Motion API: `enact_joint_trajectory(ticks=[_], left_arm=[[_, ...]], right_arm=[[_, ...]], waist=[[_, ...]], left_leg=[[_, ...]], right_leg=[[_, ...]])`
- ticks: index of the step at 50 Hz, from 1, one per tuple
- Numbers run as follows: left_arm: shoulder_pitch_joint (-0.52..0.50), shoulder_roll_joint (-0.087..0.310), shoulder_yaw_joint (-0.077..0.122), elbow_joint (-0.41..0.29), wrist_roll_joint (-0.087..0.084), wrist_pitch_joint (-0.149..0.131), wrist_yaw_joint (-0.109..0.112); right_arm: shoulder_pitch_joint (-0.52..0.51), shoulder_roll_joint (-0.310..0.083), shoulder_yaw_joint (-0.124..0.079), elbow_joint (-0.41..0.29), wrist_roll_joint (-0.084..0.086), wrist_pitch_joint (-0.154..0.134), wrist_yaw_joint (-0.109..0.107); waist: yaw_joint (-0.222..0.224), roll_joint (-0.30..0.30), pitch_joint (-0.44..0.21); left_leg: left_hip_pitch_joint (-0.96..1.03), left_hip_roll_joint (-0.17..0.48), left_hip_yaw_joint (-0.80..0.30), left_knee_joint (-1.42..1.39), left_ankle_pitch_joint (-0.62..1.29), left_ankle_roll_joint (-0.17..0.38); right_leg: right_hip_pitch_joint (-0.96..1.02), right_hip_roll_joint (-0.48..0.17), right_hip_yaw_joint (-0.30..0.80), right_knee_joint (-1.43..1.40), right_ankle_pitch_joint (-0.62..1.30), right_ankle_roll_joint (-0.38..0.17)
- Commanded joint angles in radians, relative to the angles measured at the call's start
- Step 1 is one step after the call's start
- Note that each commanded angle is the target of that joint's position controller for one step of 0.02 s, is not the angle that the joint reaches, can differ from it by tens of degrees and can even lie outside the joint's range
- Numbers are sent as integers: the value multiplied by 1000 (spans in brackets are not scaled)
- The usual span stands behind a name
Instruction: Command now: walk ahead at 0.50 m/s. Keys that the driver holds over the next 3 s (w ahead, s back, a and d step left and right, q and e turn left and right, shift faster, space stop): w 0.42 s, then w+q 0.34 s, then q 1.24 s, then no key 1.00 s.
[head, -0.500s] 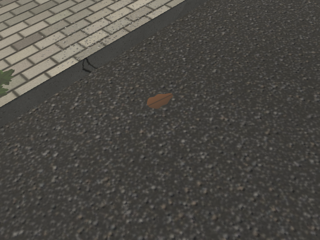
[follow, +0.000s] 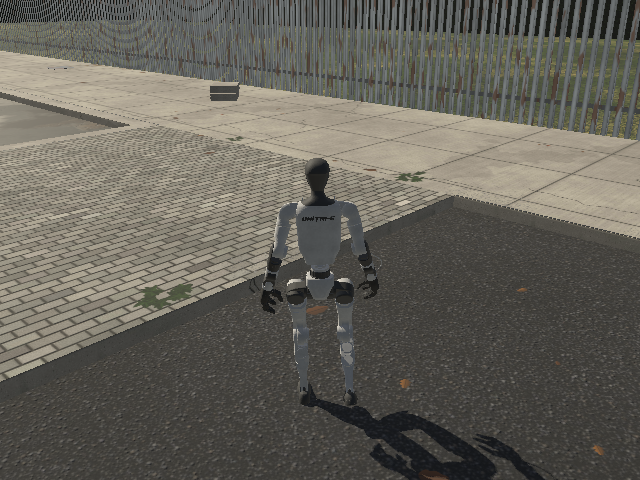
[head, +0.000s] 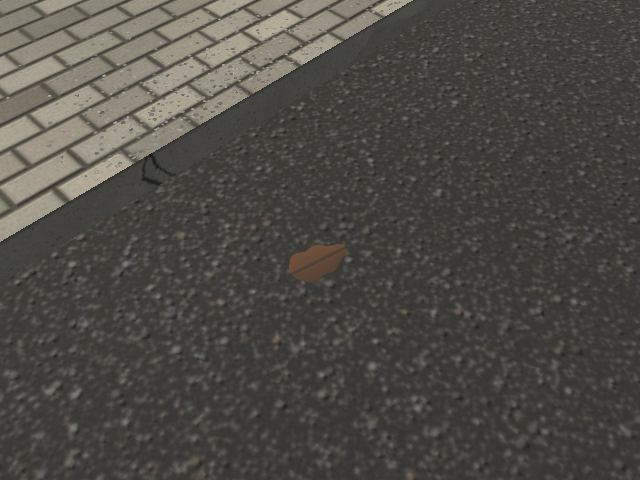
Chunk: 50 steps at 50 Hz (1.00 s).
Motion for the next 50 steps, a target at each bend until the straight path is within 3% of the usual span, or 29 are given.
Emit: enact_joint_trajectory(ticks=[1,4,7,11,16,19,20,21,22,23,24,25,26,27,28,30,33,38,42,45,47,48,49,50], left_arm=[[34,62,26,-55,4,5,9],[-24,60,32,-79,13,23,15],[-134,56,33,-114,20,20,13],[-269,33,22,-150,14,11,-2],[-397,36,11,-202,3,0,-31],[-361,67,19,-207,1,-10,-45],[-290,92,31,-190,3,-12,-44],[-141,131,54,-142,6,-12,-39],[51,198,77,-98,19,-13,-29],[154,285,97,-77,31,-8,-25],[150,196,70,-79,24,-6,-24],[64,148,53,-91,20,-9,-21],[-20,114,41,-109,22,-11,-20],[-78,84,33,-109,27,-16,-24],[-111,54,24,-107,35,-23,-26],[-108,53,27,-87,40,-29,-27],[-84,91,38,-65,45,-33,-10],[-56,109,41,-51,42,-23,14],[-23,136,45,-41,31,6,37],[-30,174,58,-46,10,35,48],[-75,196,68,-66,-5,49,55],[-98,192,66,-78,-9,53,53],[-63,163,54,-95,18,45,46],[54,36,20,-118,74,29,25]], right_arm=[[27,-74,-12,-24,-11,-14,4],[79,-117,-21,5,-8,-18,-12],[133,-128,-22,25,-5,-8,-30],[193,-138,-20,48,5,-1,-39],[269,-149,-27,92,12,20,-44],[248,-167,-37,96,16,32,-49],[223,-176,-40,90,17,36,-50],[201,-163,-35,84,16,40,-49],[202,-126,-18,65,5,39,-46],[316,0,19,56,4,20,-38],[296,-56,7,76,24,-4,-32],[211,-135,-16,48,52,-16,-31],[149,-140,-19,33,54,-16,-37],[119,-124,-24,28,43,-8,-44],[138,-112,-32,37,36,10,-49],[181,-57,-30,51,37,40,-48],[122,-56,-39,22,32,60,-51],[-6,-48,-39,-26,19,52,-28],[-143,-17,-22,-102,1,51,-2],[-123,-50,-33,-139,4,60,16],[5,-108,-58,-128,7,60,23],[126,-159,-84,-101,9,54,15],[188,-250,-110,-98,2,56,-10],[137,-326,-111,-125,-13,62,-26]], waist=[[14,106,-70],[17,87,-21],[-10,73,1],[-53,79,28],[-88,81,69],[-44,106,40],[-1,120,-6],[74,109,-92],[141,44,-232],[104,-199,-376],[123,-198,-425],[110,-146,-265],[78,-75,-177],[48,-36,-106],[13,-55,-76],[-14,-64,-50],[-19,-38,-3],[7,-27,30],[43,-16,67],[18,-58,18],[-55,-79,-57],[-119,-46,-120],[-132,88,-199],[5,294,-312]], left_leg=[[179,256,-304,-303,75,162],[155,248,-234,-348,160,177],[207,239,-193,-356,206,161],[244,214,-134,-363,184,130],[402,273,-141,-303,200,129],[455,301,-143,-218,364,106],[448,288,-127,-141,529,92],[407,239,-89,25,650,69],[204,182,-59,302,480,35],[-212,-3,-32,701,-80,-38],[-326,-11,-199,859,-408,-26],[-401,43,-209,902,-357,-9],[-376,103,-180,861,-264,-3],[-337,136,-169,792,-200,-5],[-278,165,-177,742,-155,-2],[-222,173,-175,710,-113,-5],[-315,171,-198,632,0,-17],[-359,151,-157,383,217,-30],[-311,118,-38,214,234,-29],[-245,69,11,170,101,-2],[-96,7,43,129,24,36],[69,-27,38,14,130,68],[316,92,-145,7,512,124],[625,332,-518,119,1012,304]], right_leg=[[-175,-106,45,-11,107,-6],[-241,-118,31,-115,198,22],[-321,-115,25,-281,347,42],[-285,-76,-14,-501,485,42],[-319,-49,-23,-629,414,22],[-219,-18,-41,-673,309,-17],[-100,15,-69,-684,291,-35],[105,49,-94,-702,309,-63],[435,-78,46,-668,335,-122],[808,-338,505,-749,174,-270],[815,-378,686,-859,108,-279],[682,-350,523,-871,122,-223],[528,-309,374,-898,178,-185],[394,-271,278,-942,219,-159],[314,-233,194,-979,245,-135],[233,-213,106,-1029,291,-134],[234,-214,9,-1063,369,-137],[292,-194,-128,-1078,419,-104],[341,-200,-231,-983,707,-83],[432,-228,-244,-849,925,-67],[449,-220,-244,-653,1074,-37],[410,-176,-257,-465,989,1],[203,-110,-257,-178,612,68],[-163,73,-168,177,-361,130]])
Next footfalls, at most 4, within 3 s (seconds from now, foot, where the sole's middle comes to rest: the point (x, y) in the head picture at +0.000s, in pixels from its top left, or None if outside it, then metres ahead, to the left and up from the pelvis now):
0.44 right None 0.42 -0.15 -0.77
0.98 left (278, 393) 0.66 0.10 -0.77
1.50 right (362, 356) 0.75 -0.09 -0.77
1.94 left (274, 439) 0.56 0.11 -0.77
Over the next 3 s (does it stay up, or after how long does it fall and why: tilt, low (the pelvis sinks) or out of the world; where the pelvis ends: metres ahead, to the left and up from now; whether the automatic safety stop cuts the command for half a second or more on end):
stays up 0.65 0.00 0.00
